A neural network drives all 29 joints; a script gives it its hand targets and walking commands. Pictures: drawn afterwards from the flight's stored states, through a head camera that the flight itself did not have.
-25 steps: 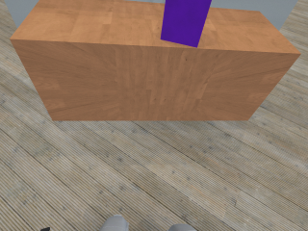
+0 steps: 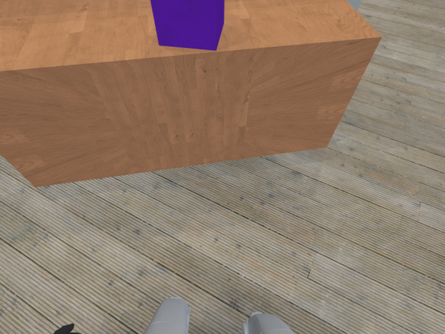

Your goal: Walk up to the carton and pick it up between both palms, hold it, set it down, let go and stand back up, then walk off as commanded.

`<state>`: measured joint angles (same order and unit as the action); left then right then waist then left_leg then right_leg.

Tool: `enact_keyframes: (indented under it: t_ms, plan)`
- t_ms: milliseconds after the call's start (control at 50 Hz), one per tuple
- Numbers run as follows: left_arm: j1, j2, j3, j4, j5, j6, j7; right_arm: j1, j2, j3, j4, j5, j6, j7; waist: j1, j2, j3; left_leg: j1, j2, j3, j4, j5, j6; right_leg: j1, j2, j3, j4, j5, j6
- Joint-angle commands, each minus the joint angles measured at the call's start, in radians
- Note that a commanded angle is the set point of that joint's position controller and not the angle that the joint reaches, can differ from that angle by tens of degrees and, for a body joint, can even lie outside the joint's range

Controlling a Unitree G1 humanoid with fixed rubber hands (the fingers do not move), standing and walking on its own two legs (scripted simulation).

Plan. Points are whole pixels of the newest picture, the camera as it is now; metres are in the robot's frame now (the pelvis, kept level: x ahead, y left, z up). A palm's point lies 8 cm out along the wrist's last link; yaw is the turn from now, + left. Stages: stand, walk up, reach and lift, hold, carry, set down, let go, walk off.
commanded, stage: walk off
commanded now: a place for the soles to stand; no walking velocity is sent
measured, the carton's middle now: out of the picture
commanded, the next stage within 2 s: stand in 1.28 s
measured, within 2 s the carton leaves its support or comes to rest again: neither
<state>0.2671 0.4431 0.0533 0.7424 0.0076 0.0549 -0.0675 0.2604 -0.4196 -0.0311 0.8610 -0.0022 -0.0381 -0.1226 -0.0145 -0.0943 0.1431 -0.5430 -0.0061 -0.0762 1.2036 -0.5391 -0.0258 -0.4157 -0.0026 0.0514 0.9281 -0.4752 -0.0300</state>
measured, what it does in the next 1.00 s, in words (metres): steps on the spot: left foot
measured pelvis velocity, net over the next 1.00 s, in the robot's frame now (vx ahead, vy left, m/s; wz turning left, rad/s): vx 0.03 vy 0.03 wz -0.02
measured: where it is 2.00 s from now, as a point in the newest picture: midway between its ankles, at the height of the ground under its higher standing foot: outside the picture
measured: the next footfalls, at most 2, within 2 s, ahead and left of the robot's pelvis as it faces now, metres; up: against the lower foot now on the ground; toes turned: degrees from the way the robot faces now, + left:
left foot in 0.54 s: +0.12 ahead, +0.13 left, +0.01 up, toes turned -5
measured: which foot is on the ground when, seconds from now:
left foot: up 0.00-0.52, down 0.54-1.00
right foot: down 0.00-1.00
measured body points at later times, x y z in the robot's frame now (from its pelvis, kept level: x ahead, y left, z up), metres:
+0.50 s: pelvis +0.05 -0.01 +0.02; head +0.10 -0.03 +0.47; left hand +0.16 +0.32 -0.06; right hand +0.12 -0.34 -0.10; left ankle +0.08 +0.13 -0.68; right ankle +0.02 -0.09 -0.70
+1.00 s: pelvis +0.03 +0.03 +0.02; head +0.05 +0.04 +0.47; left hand +0.17 +0.34 -0.08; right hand +0.12 -0.31 -0.07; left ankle +0.08 +0.13 -0.70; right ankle +0.03 -0.10 -0.70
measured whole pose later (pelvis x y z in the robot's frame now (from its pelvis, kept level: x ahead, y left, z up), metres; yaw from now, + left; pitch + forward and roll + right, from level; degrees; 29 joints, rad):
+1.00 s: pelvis +0.03 +0.03 +0.02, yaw -1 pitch -4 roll +0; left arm 0.19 0.44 0.05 0.74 0.01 -0.01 0.01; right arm 0.20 -0.42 -0.03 0.86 -0.02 -0.03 -0.01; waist -0.01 -0.04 0.11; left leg -0.34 -0.06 -0.07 0.70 -0.30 0.03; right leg -0.26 0.03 0.05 0.71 -0.39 -0.03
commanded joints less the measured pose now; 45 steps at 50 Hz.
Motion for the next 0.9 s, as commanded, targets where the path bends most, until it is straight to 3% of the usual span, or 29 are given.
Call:
enact_keyframes:
  t_ms: [0, 60, 80, 120, 180, 220, 240, 280, 300, 340, 360, 400, 420, 460, 480, 500, 520, 540, 560, 580, 600, 620, 640, 700, 720, 760, 800, 840, 880]
  plan:
    - [-0.039, 0.202, 0.108, -0.081, 0.018, -0.068, 0.07, 0.153, -0.263, -0.076, 0.011, 0.01, -0.02, 0.038, 0.052, -0.026, -0.224, -0.164, -0.017, -0.067, -0.002, 0.113, 0.026, 0.424, -0.207, 0.354, -0.484, 0.266, -0.014]
    - [0.016, 0.158, 0.075, -0.045, 0.006, -0.077, 0.093, 0.086, -0.213, -0.064, -0.001, -0.005, -0.013, 0.05, 0.075, 0.034, -0.291, -0.186, 0.005, -0.06, -0.11, 0.138, 0.013, 0.571, -0.233, 0.276, -0.402, 0.595, -0.04]
    - [0.08, 0.16, 0.073, -0.04, -0.005, -0.081, 0.096, 0.064, -0.209, -0.066, -0.018, -0.011, -0.012, 0.051, 0.093, 0.01, -0.272, -0.161, 0.015, -0.047, -0.11, 0.165, 0.015, 0.584, -0.214, 0.288, -0.434, 0.61, 0.027]
    - [0.065, 0.16, 0.069, -0.044, 0.001, -0.097, 0.106, 0.001, -0.186, -0.05, -0.021, -0.006, -0.006, 0.067, 0.113, 0.017, -0.221, -0.147, 0.022, -0.073, -0.189, 0.163, 0.01, 0.581, -0.241, 0.282, -0.431, 0.721, -0.015]
    - [0.076, 0.132, 0.072, -0.008, 0.013, -0.095, 0.106, -0.003, -0.158, -0.049, -0.03, -0.001, 0.007, 0.073, 0.107, 0.023, -0.212, -0.075, 0.008, -0.039, -0.225, 0.167, 0.009, 0.516, -0.214, 0.259, -0.452, 0.747, 0.0]
    - [0.069, 0.163, 0.073, -0.013, 0.013, -0.09, 0.106, -0.01, -0.172, -0.054, -0.035, -0.004, 0.001, 0.075, 0.112, -0.042, -0.192, -0.062, 0.008, -0.018, -0.316, 0.194, 0.019, 0.518, -0.198, 0.257, -0.437, 0.786, 0.01]
    - [0.075, 0.15, 0.069, 0.01, 0.013, -0.094, 0.105, -0.017, -0.181, -0.057, -0.021, 0.001, 0.004, 0.076, 0.102, -0.11, -0.15, -0.085, -0.01, -0.024, -0.259, 0.179, 0.031, 0.491, -0.178, 0.241, -0.451, 0.817, 0.067]
    - [0.049, 0.158, 0.078, -0.013, 0.017, -0.087, 0.102, 0.005, -0.184, -0.049, -0.009, -0.001, 0.003, 0.069, 0.1, -0.103, -0.143, -0.017, -0.006, 0.014, -0.3, 0.191, 0.021, 0.425, -0.165, 0.205, -0.463, 0.854, 0.047]
    - [0.024, 0.153, 0.086, -0.024, 0.013, -0.086, 0.107, 0.028, -0.185, -0.061, -0.002, -0.007, 0.015, 0.072, 0.105, -0.124, -0.159, -0.013, -0.026, 0.005, -0.276, 0.204, 0.013, 0.454, -0.174, 0.22, -0.471, 0.804, 0.085]
    - [-0.016, 0.173, 0.081, -0.035, 0.018, -0.085, 0.106, 0.035, -0.169, -0.053, -0.009, 0.004, 0.004, 0.077, 0.084, -0.104, -0.188, 0.084, 0.002, 0.03, -0.357, 0.203, 0.008, 0.404, -0.151, 0.162, -0.437, 0.889, -0.004]
    - [0.016, 0.17, 0.08, -0.04, 0.017, -0.084, 0.105, 0.028, -0.171, -0.059, -0.017, 0.014, 0.005, 0.076, 0.1, -0.17, -0.208, 0.081, 0.005, 0.04, -0.391, 0.227, 0.016, 0.452, -0.157, 0.177, -0.435, 0.9, 0.012]
    - [-0.021, 0.171, 0.072, -0.047, 0.017, -0.08, 0.109, 0.042, -0.165, -0.055, -0.009, 0.003, -0.001, 0.072, 0.092, -0.072, -0.194, 0.121, 0.019, 0.06, -0.47, 0.24, 0.021, 0.424, -0.17, 0.172, -0.392, 0.937, -0.022]
    - [-0.058, 0.175, 0.077, -0.06, 0.024, -0.083, 0.105, 0.052, -0.153, -0.047, -0.02, 0.007, -0.008, 0.075, 0.073, -0.12, -0.202, 0.184, 0.037, 0.055, -0.583, 0.273, 0.03, 0.407, -0.189, 0.201, -0.361, 0.938, -0.044]
    - [-0.146, 0.19, 0.067, -0.05, 0.016, -0.076, 0.098, 0.166, -0.174, -0.067, 0.027, -0.01, -0.023, 0.073, -0.018, 0.012, -0.235, 0.352, 0.004, 0.076, -0.751, 0.427, 0.051, 0.342, -0.154, 0.126, -0.208, 0.781, -0.029]
    - [-0.113, 0.16, 0.06, -0.062, 0.009, -0.073, 0.094, 0.128, -0.191, -0.066, 0.007, -0.01, -0.039, 0.071, 0.003, 0.018, -0.251, 0.401, 0.06, -0.052, -0.773, 0.546, 0.077, 0.275, -0.11, 0.114, -0.156, 0.613, -0.001]
    - [-0.105, 0.147, 0.051, -0.063, -0.002, -0.073, 0.088, 0.102, -0.263, -0.076, -0.01, -0.022, -0.047, 0.07, 0.008, 0.192, -0.252, 0.446, 0.207, -0.363, -0.727, 0.748, 0.159, 0.118, -0.015, 0.084, -0.008, 0.312, 0.032]
    - [-0.053, 0.132, 0.054, -0.043, -0.009, -0.064, 0.089, 0.062, -0.249, -0.069, -0.027, -0.026, -0.044, 0.069, 0.041, 0.202, -0.205, 0.379, 0.315, -0.471, -0.741, 0.711, 0.289, 0.085, 0.035, 0.029, 0.017, -0.015, 0.055]
    - [-0.052, 0.128, 0.051, -0.032, -0.002, -0.064, 0.089, 0.023, -0.238, -0.063, -0.036, -0.024, -0.035, 0.076, 0.041, 0.227, -0.176, 0.331, 0.321, -0.419, -0.72, 0.703, 0.338, 0.055, 0.026, 0.042, 0.006, -0.144, 0.045]
    - [-0.04, 0.127, 0.057, -0.024, 0.002, -0.068, 0.085, -0.042, -0.25, -0.063, -0.039, -0.019, -0.043, 0.071, 0.07, 0.165, -0.091, 0.275, 0.347, -0.467, -0.691, 0.752, 0.378, 0.052, 0.0, 0.051, -0.078, -0.044, 0.066]
    - [-0.032, 0.131, 0.056, -0.011, 0.002, -0.072, 0.084, -0.046, -0.258, -0.069, -0.056, -0.022, -0.036, 0.074, 0.07, 0.119, -0.116, 0.3, 0.306, -0.433, -0.657, 0.734, 0.328, 0.076, -0.005, 0.041, -0.191, 0.029, 0.052]
    - [-0.03, 0.124, 0.061, 0.002, -0.005, -0.082, 0.083, -0.048, -0.259, -0.068, -0.051, -0.014, -0.023, 0.081, 0.072, 0.194, -0.087, 0.254, 0.226, -0.317, -0.62, 0.776, 0.262, 0.146, -0.026, 0.033, -0.339, 0.184, 0.045]
    - [-0.066, 0.152, 0.067, 0.016, -0.007, -0.089, 0.077, -0.058, -0.24, -0.056, -0.048, -0.007, -0.019, 0.085, 0.058, 0.132, -0.116, 0.217, 0.137, -0.275, -0.576, 0.698, 0.189, 0.243, -0.055, 0.088, -0.386, 0.421, 0.033]
    - [-0.016, 0.186, 0.076, 0.021, -0.007, -0.096, 0.085, -0.071, -0.224, -0.053, -0.053, -0.002, -0.03, 0.085, 0.086, 0.182, -0.199, 0.181, 0.089, -0.179, -0.506, 0.756, 0.147, 0.366, -0.084, 0.157, -0.346, 0.575, 0.013]
    - [-0.048, 0.27, 0.086, 0.013, 0.023, -0.103, 0.093, 0.013, -0.202, -0.053, -0.056, 0.017, -0.013, 0.089, 0.042, 0.118, -0.254, 0.157, -0.008, -0.032, -0.421, 0.471, 0.06, 0.395, -0.223, 0.218, -0.379, 0.777, -0.121]
    - [-0.07, 0.25, 0.079, -0.016, 0.019, -0.103, 0.089, 0.009, -0.2, -0.053, -0.055, 0.004, -0.007, 0.088, 0.03, 0.066, -0.241, 0.144, -0.016, -0.01, -0.396, 0.328, 0.053, 0.393, -0.256, 0.224, -0.366, 0.867, -0.135]
    - [-0.073, 0.257, 0.082, -0.006, 0.016, -0.088, 0.093, -0.02, -0.213, -0.059, -0.042, -0.001, -0.008, 0.085, 0.037, 0.072, -0.216, 0.16, 0.013, -0.009, -0.449, 0.473, 0.066, 0.337, -0.217, 0.191, -0.333, 0.869, -0.104]
    - [-0.126, 0.226, 0.078, -0.002, 0.011, -0.088, 0.087, 0.002, -0.212, -0.06, -0.02, -0.005, -0.012, 0.088, 0.021, 0.096, -0.19, 0.245, 0.019, -0.064, -0.464, 0.549, 0.106, 0.184, -0.162, 0.157, -0.339, 0.508, -0.101]
    - [-0.138, 0.192, 0.071, -0.022, 0.011, -0.079, 0.083, -0.003, -0.214, -0.062, -0.043, -0.01, -0.012, 0.093, 0.016, 0.071, -0.188, 0.259, 0.064, -0.172, -0.561, 0.542, 0.137, 0.202, -0.06, 0.081, -0.299, 0.451, -0.051]
    - [-0.103, 0.188, 0.07, -0.004, 0.004, -0.078, 0.074, -0.051, -0.255, -0.067, -0.065, -0.011, -0.012, 0.098, 0.027, 0.185, -0.157, 0.184, 0.167, -0.317, -0.689, 0.469, 0.218, 0.193, 0.014, 0.04, -0.185, 0.236, -0.023]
